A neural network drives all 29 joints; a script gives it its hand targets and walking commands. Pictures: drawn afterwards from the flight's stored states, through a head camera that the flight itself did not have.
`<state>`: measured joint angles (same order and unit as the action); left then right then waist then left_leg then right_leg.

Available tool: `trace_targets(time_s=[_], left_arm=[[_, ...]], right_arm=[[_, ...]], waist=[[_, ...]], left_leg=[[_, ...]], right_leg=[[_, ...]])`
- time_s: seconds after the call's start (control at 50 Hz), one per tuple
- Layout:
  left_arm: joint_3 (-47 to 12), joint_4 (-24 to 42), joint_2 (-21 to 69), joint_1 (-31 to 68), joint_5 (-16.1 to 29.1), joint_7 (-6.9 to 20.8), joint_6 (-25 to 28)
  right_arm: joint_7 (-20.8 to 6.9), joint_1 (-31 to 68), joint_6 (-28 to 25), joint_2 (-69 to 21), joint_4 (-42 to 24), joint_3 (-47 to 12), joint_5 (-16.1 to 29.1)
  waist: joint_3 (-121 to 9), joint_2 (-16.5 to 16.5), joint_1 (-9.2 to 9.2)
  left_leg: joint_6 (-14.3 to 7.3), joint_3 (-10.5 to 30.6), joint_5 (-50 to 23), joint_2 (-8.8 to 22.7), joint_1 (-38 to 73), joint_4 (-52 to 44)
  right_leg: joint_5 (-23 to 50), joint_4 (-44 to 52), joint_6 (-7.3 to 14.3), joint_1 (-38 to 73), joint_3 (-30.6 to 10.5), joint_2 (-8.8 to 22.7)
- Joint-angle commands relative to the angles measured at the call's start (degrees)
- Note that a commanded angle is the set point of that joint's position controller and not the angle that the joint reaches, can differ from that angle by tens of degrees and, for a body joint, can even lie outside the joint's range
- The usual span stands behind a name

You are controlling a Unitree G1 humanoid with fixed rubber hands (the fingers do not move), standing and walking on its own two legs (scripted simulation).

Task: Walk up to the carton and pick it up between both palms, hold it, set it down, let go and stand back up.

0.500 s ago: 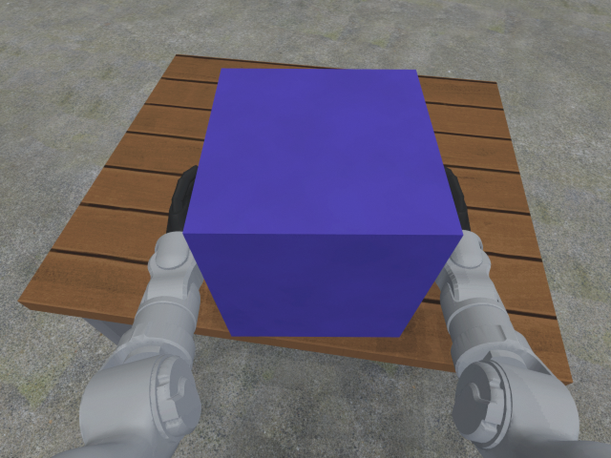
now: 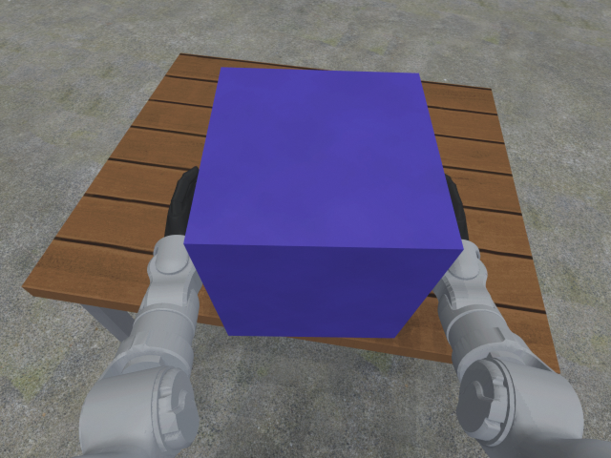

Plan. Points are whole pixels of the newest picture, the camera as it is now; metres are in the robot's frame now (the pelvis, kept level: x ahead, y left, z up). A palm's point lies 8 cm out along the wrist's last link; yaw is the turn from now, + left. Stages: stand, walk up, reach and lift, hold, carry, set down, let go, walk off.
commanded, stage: reach and lift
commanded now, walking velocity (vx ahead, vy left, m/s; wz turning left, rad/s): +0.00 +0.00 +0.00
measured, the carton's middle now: (315, 215) +0.45 +0.01 +0.03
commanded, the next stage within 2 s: none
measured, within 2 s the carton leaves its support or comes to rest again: leaves its support in 0.26 s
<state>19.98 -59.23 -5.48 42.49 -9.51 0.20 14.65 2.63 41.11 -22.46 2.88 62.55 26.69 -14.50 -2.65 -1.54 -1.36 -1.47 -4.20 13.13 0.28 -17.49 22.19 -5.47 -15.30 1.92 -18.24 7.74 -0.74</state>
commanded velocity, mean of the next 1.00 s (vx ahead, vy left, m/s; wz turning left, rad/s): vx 0.00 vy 0.00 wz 0.00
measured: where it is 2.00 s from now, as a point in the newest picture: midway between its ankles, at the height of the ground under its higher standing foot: outside the picture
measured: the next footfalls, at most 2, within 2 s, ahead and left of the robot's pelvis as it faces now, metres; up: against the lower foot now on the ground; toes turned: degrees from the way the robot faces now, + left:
none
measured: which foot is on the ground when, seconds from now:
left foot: down 0.00-1.00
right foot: down 0.00-1.00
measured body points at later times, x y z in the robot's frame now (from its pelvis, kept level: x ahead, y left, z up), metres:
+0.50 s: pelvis -0.02 +0.00 +0.00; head +0.00 +0.01 +0.45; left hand +0.41 +0.18 +0.11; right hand +0.39 -0.18 +0.09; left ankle -0.03 +0.08 -0.75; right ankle +0.02 -0.10 -0.75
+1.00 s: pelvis -0.01 +0.00 +0.00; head -0.04 +0.03 +0.45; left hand +0.38 +0.19 +0.15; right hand +0.38 -0.17 +0.13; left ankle -0.03 +0.08 -0.75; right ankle +0.02 -0.10 -0.75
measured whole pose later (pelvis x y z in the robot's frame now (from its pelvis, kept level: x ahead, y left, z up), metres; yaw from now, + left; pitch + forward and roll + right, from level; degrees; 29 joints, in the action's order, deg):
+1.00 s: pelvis -0.01 +0.00 +0.00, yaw +2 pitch -3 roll -1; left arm 12.8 -32.2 -5.8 37.7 -5.3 -1.8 -21.3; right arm 4.8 36.7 6.1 6.0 44.9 10.0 4.6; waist -1.4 -1.9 1.9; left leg -2.4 -2.9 12.2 -0.7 -4.4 19.6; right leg -5.4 -13.5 1.3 -5.0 8.9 0.0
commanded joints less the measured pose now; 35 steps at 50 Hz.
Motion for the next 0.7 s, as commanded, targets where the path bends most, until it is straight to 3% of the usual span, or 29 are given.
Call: trace_targets(time_s=[0.0,0.04,0.1,0.18,0.26,0.36,0.4,0.46,0.5,0.52,0.54,0.58,0.68], left_arm=[[-13.88,6.76,26.57,34.14,-1.50,3.53,1.75],[-13.78,6.72,25.55,35.87,-1.13,2.94,1.97],[-16.11,9.28,26.23,41.05,0.82,1.73,1.00],[-19.27,10.02,28.31,46.93,4.84,2.67,0.89],[-19.66,7.46,29.08,49.70,5.86,3.59,2.85],[-17.65,1.74,29.75,44.32,4.73,5.39,0.46],[-16.33,0.38,29.50,40.91,3.78,5.87,-2.32],[-16.45,3.59,29.97,39.32,3.80,6.40,-5.88],[-18.51,7.61,30.78,37.93,5.87,6.39,-7.68],[-19.09,8.95,30.95,36.15,5.96,6.09,-9.16],[-19.95,11.50,31.77,37.45,6.57,6.15,-9.86],[-22.27,15.93,32.54,39.04,7.65,5.96,-11.98],[-25.44,23.24,33.31,41.89,9.97,4.95,-14.62]], right_arm=[[-7.62,30.85,-1.90,-25.54,-3.42,-17.26,-4.62],[-7.78,30.98,-1.12,-25.41,-4.13,-17.24,-4.87],[-7.41,33.64,0.05,-25.35,-4.96,-15.77,-5.11],[-6.45,38.04,0.47,-27.52,-7.57,-17.17,-3.78],[-6.13,39.64,0.51,-29.13,-8.15,-17.64,-3.61],[-6.28,40.95,2.52,-29.04,-8.46,-21.76,-0.11],[-6.52,39.54,4.51,-27.91,-7.59,-22.82,2.06],[-6.71,39.81,7.03,-28.29,-9.56,-26.15,5.35],[-6.65,39.89,7.86,-28.88,-14.28,-29.50,8.47],[-6.57,38.67,8.90,-28.73,-14.66,-31.02,9.78],[-6.49,40.54,9.07,-29.10,-17.97,-31.72,10.71],[-6.00,43.27,10.40,-28.96,-23.25,-33.24,11.83],[-6.05,43.14,14.20,-30.27,-27.91,-34.91,13.10]], waist=[[-31.08,4.26,-1.49],[-33.79,2.53,-1.46],[-39.76,3.86,0.33],[-43.65,2.41,2.66],[-42.79,3.04,3.20],[-34.96,0.58,0.77],[-30.13,1.61,0.05],[-27.77,1.28,-0.87],[-30.57,0.01,-1.23],[-30.08,1.60,-0.79],[-32.18,0.68,-1.10],[-33.22,0.22,0.02],[-36.35,0.69,0.68]], left_leg=[[5.58,0.05,-28.82,1.36,3.41,-1.83],[3.98,-0.59,-23.91,1.04,2.19,-3.18],[4.08,0.15,-22.17,1.13,3.55,-3.16],[4.17,0.65,-21.34,0.32,2.34,-2.25],[4.68,1.09,-18.56,-0.07,-0.71,-3.02],[4.09,1.50,-18.83,-0.44,-1.62,-3.61],[3.95,1.89,-18.23,-0.28,-0.53,-4.68],[3.28,1.95,-18.55,-0.35,0.88,-5.56],[2.91,2.42,-22.38,-0.33,2.26,-5.16],[3.00,2.40,-24.27,-0.56,3.54,-4.57],[3.00,2.14,-24.60,-0.96,4.20,-4.17],[2.84,2.76,-24.08,-1.05,4.79,-4.48],[2.46,3.02,-22.17,-1.12,5.86,-3.92]], right_leg=[[13.84,-2.48,-0.06,18.87,-2.25,0.46],[12.45,-2.70,-0.49,20.67,-2.51,0.79],[11.56,-2.83,-0.02,19.52,-3.13,1.37],[15.43,-4.29,-0.97,23.21,-3.51,1.85],[16.73,-5.25,-1.34,24.46,-3.91,2.29],[17.58,-4.91,-2.06,28.34,-4.21,2.16],[14.55,-3.93,-1.62,28.49,-4.46,1.91],[13.50,-2.43,-1.43,28.46,-4.77,1.44],[17.41,-2.97,-1.53,29.32,-5.11,1.30],[18.17,-3.11,-1.40,29.92,-5.21,0.90],[18.53,-3.15,-1.73,30.75,-5.22,0.60],[18.81,-2.72,-1.89,30.50,-5.44,0.56],[16.89,-3.13,-1.59,29.20,-5.57,0.58]])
